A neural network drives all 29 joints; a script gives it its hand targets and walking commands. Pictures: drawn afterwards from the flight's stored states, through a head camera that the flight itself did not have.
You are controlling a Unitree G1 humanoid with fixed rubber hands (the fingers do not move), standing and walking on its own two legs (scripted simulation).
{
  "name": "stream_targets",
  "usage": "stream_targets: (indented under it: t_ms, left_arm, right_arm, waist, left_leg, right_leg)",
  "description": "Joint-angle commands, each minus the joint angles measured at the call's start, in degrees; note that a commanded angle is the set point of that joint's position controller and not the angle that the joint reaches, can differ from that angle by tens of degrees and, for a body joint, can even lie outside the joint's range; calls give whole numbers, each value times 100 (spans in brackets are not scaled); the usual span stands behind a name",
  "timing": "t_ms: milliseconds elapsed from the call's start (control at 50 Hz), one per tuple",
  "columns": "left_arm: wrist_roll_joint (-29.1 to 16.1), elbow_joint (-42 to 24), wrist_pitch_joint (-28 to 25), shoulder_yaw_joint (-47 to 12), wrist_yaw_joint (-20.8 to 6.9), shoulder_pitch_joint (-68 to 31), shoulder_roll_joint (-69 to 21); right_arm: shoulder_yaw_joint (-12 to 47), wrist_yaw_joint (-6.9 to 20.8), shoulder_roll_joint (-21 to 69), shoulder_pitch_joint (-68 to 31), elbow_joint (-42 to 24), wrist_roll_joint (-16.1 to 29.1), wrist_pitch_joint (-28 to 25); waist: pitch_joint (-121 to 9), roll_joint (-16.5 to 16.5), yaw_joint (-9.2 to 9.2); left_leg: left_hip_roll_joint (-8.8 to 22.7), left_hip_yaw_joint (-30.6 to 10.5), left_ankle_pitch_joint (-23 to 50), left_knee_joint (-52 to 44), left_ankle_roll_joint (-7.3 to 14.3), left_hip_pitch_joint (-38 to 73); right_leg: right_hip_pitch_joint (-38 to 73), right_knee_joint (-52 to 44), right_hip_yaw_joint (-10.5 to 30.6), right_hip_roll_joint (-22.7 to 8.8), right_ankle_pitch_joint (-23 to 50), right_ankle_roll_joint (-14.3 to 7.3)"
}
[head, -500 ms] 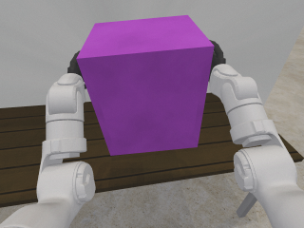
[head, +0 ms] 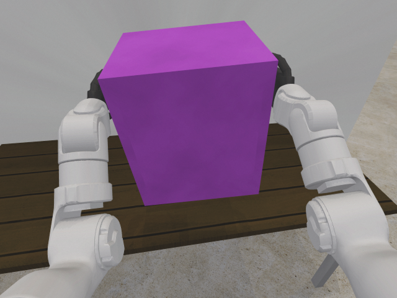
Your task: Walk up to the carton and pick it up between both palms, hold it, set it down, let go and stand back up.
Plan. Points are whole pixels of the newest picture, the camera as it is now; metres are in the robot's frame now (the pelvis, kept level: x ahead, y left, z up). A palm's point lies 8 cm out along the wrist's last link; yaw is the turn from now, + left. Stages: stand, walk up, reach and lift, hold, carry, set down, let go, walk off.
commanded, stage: hold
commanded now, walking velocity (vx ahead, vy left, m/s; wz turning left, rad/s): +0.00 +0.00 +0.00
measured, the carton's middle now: (192, 115) +0.40 +0.00 +0.23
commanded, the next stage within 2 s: none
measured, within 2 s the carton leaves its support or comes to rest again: neither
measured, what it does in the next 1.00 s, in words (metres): stands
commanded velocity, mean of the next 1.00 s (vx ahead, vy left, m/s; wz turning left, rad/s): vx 0.00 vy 0.00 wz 0.00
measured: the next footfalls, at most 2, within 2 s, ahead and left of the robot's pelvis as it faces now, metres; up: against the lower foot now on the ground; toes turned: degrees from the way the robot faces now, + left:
none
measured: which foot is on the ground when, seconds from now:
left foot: down 0.00-1.00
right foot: down 0.00-1.00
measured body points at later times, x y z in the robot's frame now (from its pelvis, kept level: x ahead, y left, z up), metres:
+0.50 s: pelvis +0.00 +0.00 +0.00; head -0.09 +0.01 +0.44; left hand +0.38 +0.18 +0.27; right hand +0.38 -0.16 +0.29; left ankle +0.02 +0.13 -0.75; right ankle +0.01 -0.11 -0.75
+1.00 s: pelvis +0.00 +0.00 +0.00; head -0.08 +0.01 +0.44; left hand +0.38 +0.18 +0.26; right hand +0.38 -0.16 +0.29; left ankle +0.02 +0.13 -0.75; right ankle +0.01 -0.12 -0.75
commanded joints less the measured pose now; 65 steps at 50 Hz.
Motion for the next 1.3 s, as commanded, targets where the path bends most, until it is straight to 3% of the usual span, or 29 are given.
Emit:
stream_targets:
  t_ms: [0, 400, 920, 1280]
  left_arm:
    - [-1146, -1043, -601, -2329, -850, -4804, -3148]
    - [-1171, -682, -732, -2241, -804, -5044, -3204]
    - [-1215, -950, -705, -2354, -779, -4890, -3252]
    - [-1197, -864, -681, -2336, -764, -4901, -3249]
  right_arm:
    - [1454, 873, 3794, -4405, -1686, 975, -130]
    - [1334, 917, 3858, -4583, -1333, 953, -174]
    - [1473, 863, 3825, -4433, -1662, 1084, -151]
    - [1439, 883, 3813, -4459, -1585, 1065, -111]
  waist:
    - [-2012, 246, -26]
    - [-2011, 245, 7]
    - [-2109, 258, -30]
    - [-2030, 248, -22]
  left_leg:
    - [-360, 113, 1168, -200, -172, 68]
    - [-342, 88, 862, -267, -128, -73]
    - [-353, 38, 1243, -146, -181, 115]
    - [-346, 34, 1061, -185, -163, 48]
  right_leg:
    - [987, 100, 196, 263, 1240, 242]
    - [877, 67, 242, 249, 900, 222]
    - [898, 85, 262, 276, 1254, 227]
    - [827, 61, 280, 273, 1090, 219]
